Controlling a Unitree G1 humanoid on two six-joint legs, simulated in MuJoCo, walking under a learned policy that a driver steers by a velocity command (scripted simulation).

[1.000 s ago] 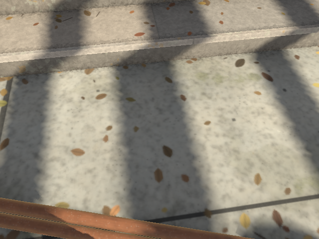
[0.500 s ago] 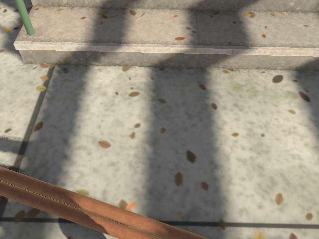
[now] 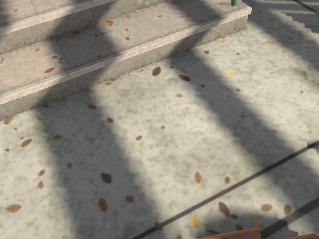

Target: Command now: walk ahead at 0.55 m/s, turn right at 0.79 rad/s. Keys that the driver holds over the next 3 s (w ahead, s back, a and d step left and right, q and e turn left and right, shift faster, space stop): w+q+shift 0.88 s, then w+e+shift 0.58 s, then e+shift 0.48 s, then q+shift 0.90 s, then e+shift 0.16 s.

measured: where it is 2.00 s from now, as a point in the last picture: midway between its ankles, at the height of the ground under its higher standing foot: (76, 65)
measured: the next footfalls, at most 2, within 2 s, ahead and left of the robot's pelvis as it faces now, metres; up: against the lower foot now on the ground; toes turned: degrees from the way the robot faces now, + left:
left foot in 0.24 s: +0.22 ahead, +0.14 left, +0.00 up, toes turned +6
right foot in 0.76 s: +0.73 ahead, +0.08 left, +0.00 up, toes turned +26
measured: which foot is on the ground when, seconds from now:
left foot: up 0.00-0.22, down 0.24-0.74, up 0.76-1.00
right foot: down 0.00-0.40, up 0.42-0.74, down 0.76-1.00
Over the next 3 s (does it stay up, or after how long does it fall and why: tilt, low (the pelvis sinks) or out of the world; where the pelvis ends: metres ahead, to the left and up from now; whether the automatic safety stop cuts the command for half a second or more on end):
stays up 1.43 0.63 0.14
